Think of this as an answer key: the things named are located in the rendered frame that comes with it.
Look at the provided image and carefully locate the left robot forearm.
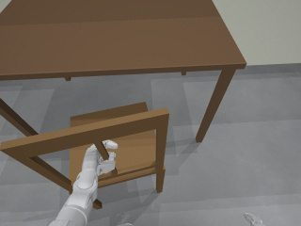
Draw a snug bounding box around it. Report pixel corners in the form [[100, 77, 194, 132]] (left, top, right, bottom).
[[49, 169, 99, 226]]

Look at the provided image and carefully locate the left robot hand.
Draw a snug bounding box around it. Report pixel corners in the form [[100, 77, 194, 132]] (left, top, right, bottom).
[[81, 139, 119, 176]]

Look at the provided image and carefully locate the right robot hand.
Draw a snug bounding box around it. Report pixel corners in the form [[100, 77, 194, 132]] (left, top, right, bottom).
[[244, 212, 266, 226]]

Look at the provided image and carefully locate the table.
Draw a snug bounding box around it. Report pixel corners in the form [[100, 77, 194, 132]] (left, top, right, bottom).
[[0, 0, 247, 143]]

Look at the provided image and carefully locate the chair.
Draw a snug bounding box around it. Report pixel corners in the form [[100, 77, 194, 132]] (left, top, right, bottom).
[[0, 102, 169, 210]]

